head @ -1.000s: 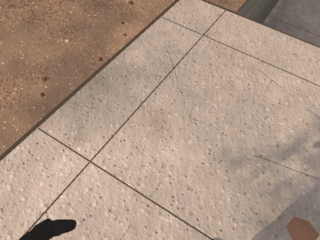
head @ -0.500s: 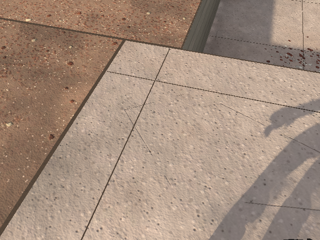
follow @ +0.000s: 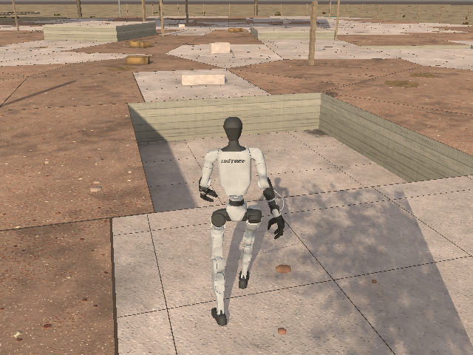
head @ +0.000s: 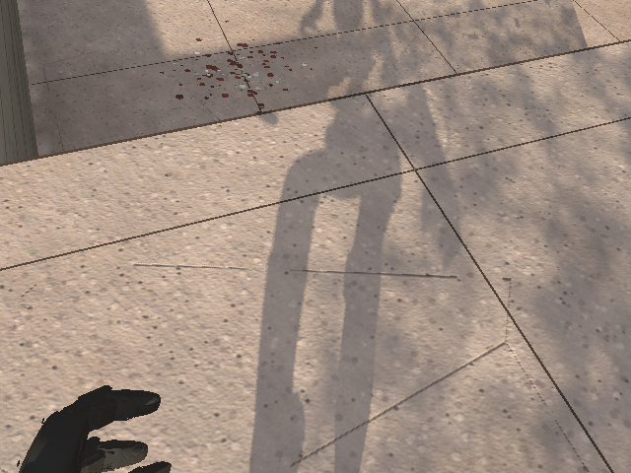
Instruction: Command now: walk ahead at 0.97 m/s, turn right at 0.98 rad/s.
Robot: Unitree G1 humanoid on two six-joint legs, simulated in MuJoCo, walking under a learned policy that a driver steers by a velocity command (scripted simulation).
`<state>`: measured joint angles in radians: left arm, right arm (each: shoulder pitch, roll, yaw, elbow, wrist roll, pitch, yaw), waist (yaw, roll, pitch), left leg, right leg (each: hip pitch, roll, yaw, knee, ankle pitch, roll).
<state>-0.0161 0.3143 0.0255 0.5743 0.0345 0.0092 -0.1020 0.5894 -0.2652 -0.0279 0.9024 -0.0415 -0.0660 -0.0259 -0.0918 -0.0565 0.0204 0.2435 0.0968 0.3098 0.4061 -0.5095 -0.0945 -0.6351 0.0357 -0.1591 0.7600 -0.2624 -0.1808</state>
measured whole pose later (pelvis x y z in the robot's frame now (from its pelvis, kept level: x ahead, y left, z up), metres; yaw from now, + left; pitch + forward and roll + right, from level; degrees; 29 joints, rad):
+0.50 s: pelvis +0.40 +0.00 +0.00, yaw +0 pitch -2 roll +0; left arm 0.15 0.26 0.02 0.70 0.00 -0.05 0.00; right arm 0.28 -0.30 -0.06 0.70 -0.02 -0.07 0.03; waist -0.04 0.01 0.10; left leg -0.52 -0.16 0.02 0.59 -0.05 0.15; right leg -0.31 0.13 0.06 1.45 -0.50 0.02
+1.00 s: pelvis +0.62 -0.05 +0.04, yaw +27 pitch +2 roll -1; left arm 0.15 0.33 0.06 0.69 0.03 -0.06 0.02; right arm 0.21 -0.33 -0.09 0.59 -0.01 0.02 0.02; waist 0.01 0.00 -0.03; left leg -0.34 -0.22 -0.31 0.75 -0.43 0.06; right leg -0.31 0.07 0.11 0.47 -0.20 0.01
